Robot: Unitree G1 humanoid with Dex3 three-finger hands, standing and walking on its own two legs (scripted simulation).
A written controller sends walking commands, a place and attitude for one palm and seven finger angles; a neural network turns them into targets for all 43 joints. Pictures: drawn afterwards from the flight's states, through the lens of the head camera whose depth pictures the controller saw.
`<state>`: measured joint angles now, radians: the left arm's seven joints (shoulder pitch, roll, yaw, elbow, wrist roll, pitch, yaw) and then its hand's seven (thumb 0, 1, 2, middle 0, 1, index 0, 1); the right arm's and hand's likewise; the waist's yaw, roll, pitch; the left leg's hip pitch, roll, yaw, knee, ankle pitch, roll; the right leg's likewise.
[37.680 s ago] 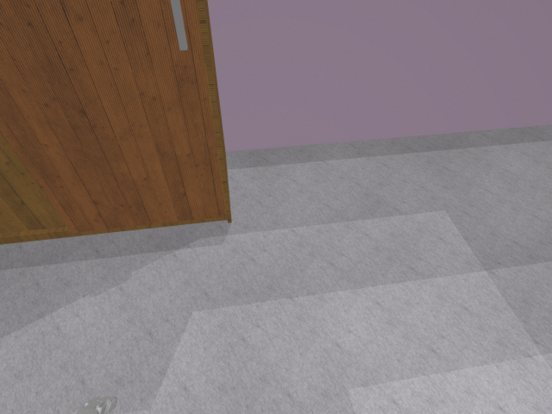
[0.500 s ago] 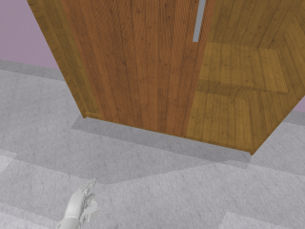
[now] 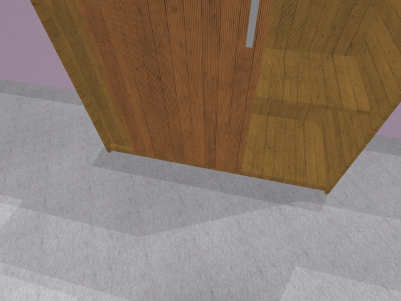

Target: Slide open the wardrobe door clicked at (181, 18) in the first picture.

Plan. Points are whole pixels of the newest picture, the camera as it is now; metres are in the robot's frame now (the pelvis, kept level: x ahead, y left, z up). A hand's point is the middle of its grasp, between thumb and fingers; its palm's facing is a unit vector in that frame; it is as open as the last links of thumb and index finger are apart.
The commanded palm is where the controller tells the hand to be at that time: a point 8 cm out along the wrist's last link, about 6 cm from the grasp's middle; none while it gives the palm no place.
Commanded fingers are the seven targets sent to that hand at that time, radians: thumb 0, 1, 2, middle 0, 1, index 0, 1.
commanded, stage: let the arm hang, fingers relaxed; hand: right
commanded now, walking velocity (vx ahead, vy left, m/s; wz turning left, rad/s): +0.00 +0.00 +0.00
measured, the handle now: out of the picture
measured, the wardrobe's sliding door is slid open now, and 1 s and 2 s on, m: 0.49 0.49 0.49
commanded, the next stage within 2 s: look to check the result in 0.74 s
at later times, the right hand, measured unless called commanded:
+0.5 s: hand out of the picture +0.02 -0.19 -0.17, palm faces -0.02 +0.98 -0.19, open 7.3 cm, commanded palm none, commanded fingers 0.00 -0.90 -0.90 0.20 0.30 0.20 0.30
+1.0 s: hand out of the picture +0.02 -0.21 -0.17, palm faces -0.03 +0.98 -0.19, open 7.4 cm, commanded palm none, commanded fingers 0.00 -0.90 -0.90 0.20 0.30 0.20 0.30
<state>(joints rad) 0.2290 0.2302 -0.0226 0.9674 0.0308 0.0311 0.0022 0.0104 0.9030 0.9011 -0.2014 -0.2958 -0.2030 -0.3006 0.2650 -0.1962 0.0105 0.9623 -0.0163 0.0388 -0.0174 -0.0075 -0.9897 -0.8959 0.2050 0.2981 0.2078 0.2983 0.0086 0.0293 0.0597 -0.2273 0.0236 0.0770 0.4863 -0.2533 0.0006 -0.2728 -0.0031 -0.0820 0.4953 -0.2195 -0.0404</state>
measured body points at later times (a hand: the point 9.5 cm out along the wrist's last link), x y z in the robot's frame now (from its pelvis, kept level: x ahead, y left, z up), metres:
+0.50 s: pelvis +0.00 -0.02 +0.00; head +0.01 -0.02 +0.45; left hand -0.01 +0.19 -0.16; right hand +0.02 -0.24 -0.16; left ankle +0.00 +0.12 -0.74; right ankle +0.03 -0.09 -0.74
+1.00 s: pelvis +0.01 -0.03 +0.01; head +0.03 -0.04 +0.45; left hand +0.02 +0.20 -0.15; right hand +0.02 -0.26 -0.16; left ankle +0.00 +0.12 -0.74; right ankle +0.03 -0.09 -0.74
